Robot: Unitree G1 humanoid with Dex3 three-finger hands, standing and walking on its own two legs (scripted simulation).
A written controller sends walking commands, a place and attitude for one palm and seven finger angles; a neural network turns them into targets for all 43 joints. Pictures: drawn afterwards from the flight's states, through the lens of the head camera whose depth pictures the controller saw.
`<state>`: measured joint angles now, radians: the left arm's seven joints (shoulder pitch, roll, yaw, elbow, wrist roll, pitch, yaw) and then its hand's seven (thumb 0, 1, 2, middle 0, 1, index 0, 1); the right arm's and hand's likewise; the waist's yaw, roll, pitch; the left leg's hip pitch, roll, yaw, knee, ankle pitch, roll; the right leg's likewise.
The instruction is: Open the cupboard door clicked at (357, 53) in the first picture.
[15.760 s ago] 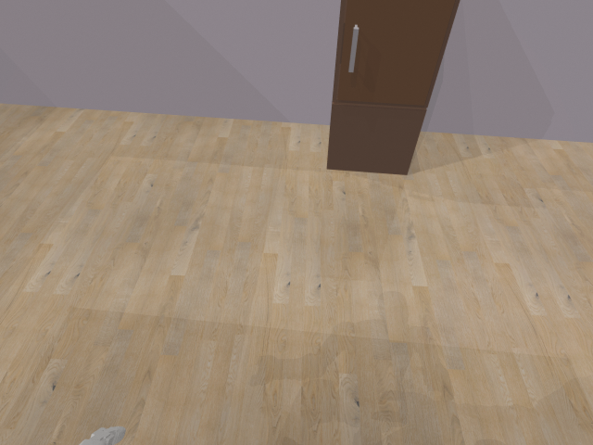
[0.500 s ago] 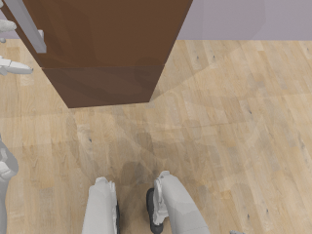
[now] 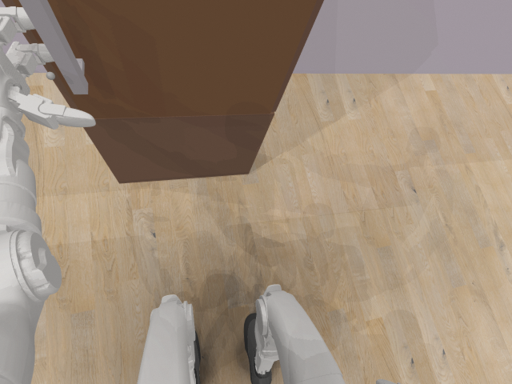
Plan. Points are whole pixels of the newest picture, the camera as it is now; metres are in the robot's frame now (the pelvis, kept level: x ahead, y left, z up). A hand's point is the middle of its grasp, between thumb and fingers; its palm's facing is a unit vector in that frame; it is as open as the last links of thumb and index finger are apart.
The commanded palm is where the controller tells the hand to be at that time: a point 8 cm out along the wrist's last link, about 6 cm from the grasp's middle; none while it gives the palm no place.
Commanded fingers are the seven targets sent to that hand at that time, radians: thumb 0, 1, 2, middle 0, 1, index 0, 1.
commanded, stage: slide the fingers in behind the handle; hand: left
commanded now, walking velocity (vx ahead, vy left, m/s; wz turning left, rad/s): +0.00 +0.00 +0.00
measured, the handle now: (59, 36) +0.59 +0.23 +0.05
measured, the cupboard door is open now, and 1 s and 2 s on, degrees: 0 0 2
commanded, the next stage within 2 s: close the thumb around the handle in 0.88 s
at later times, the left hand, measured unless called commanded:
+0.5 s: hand (77, 78) +0.54 +0.21 +0.03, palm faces +0.07 -1.00 +0.00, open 13.9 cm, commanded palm +0.53 +0.22 +0.04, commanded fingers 0.00 -0.50 0.30 -0.30 -1.20 -0.30 -1.20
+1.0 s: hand (80, 77) +0.54 +0.21 +0.03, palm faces +0.09 -1.00 -0.02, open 13.8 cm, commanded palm +0.53 +0.22 +0.04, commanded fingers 0.00 -0.39 0.35 -0.31 -1.21 -0.31 -1.21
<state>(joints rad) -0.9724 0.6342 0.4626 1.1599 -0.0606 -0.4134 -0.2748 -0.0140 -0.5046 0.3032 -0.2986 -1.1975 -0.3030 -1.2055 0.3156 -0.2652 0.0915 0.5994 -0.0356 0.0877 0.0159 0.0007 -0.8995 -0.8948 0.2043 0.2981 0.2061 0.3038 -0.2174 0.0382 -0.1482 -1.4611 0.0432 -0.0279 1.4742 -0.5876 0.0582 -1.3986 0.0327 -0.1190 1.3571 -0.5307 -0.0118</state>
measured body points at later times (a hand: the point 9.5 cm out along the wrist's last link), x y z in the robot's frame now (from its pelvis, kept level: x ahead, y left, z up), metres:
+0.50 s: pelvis +0.00 -0.01 +0.00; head +0.19 +0.05 +0.40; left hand +0.53 +0.27 +0.03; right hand +0.03 -0.27 -0.10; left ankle +0.03 +0.08 -0.58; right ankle +0.05 -0.12 -0.58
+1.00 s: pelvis +0.00 -0.01 +0.00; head +0.19 +0.04 +0.40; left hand +0.53 +0.26 +0.03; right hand +0.02 -0.27 -0.11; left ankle +0.03 +0.08 -0.58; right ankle +0.05 -0.12 -0.58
